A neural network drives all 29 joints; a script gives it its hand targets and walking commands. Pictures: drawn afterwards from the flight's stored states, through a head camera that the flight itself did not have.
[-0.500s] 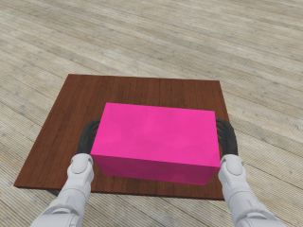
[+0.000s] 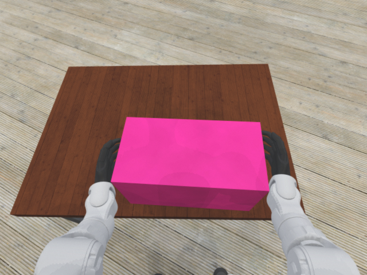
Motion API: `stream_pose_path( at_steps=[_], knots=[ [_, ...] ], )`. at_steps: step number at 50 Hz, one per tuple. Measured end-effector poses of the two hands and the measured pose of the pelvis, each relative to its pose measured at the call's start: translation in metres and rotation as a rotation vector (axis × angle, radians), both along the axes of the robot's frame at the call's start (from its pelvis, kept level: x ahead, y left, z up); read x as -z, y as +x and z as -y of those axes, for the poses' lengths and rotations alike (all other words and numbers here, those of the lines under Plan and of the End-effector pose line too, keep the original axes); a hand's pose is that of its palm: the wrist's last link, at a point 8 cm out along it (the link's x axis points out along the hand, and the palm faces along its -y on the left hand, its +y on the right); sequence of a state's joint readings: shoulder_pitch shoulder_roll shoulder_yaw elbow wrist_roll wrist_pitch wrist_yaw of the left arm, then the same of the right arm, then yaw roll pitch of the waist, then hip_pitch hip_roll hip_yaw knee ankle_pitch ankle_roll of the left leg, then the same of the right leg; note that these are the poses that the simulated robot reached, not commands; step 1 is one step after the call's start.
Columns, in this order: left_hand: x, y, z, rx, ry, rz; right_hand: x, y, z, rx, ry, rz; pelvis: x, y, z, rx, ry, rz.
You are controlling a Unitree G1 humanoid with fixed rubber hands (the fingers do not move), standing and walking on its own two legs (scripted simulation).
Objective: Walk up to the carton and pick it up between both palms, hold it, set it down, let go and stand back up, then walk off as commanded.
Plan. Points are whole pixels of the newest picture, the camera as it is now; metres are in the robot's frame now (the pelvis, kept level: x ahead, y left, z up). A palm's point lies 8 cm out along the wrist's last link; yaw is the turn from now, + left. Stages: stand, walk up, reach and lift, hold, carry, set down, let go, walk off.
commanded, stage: set down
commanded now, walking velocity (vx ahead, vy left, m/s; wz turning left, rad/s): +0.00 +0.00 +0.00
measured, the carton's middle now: (190, 166) +0.39 -0.01 -0.08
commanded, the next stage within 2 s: none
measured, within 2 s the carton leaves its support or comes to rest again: rests again in 0.76 s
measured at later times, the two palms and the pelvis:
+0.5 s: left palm (111, 178) +0.36 +0.19 -0.07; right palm (277, 175) +0.35 -0.21 -0.07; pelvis -0.01 +0.00 -0.02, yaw +0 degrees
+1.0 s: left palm (100, 162) +0.39 +0.21 -0.04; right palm (288, 164) +0.37 -0.24 -0.05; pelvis -0.03 +0.01 -0.05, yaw -4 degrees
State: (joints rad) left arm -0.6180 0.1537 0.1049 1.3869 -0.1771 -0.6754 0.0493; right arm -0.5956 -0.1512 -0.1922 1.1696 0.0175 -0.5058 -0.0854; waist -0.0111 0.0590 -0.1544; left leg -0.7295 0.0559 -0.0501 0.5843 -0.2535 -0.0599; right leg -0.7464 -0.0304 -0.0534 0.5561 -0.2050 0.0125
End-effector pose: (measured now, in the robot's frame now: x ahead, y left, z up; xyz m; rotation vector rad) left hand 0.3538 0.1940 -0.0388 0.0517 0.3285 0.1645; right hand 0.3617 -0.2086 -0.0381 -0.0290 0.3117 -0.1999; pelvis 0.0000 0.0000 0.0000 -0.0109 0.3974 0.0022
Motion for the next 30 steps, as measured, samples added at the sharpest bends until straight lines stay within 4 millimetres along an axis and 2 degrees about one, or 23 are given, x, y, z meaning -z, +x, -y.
stream_pose_path(
  at_steps=[6, 11, 23, 30],
  knots=[
    [0.015, -0.002, 0.002, 0.004, 0.009, -0.012, 0.02, -0.005, 0.001, 0.007, 0.009, -0.014, 0.008, -0.003, 0.002, -0.01, 0.002, -0.057],
    [0.024, -0.002, 0.001, 0.006, 0.008, -0.009, 0.03, -0.006, 0.001, 0.011, 0.008, -0.012, 0.013, -0.005, 0.002, -0.015, 0.001, -0.092],
    [0.03, 0.003, 0.004, 0.031, -0.004, 0.011, 0.027, -0.009, 0.004, 0.024, -0.015, 0.005, 0.019, -0.01, -0.002, -0.007, -0.009, -0.103],
    [0.035, -0.002, 0.004, 0.031, 0.0, -0.006, 0.032, -0.012, 0.004, 0.018, -0.016, -0.013, 0.02, -0.013, -0.004, 0.01, -0.007, -0.093]
  ],
)
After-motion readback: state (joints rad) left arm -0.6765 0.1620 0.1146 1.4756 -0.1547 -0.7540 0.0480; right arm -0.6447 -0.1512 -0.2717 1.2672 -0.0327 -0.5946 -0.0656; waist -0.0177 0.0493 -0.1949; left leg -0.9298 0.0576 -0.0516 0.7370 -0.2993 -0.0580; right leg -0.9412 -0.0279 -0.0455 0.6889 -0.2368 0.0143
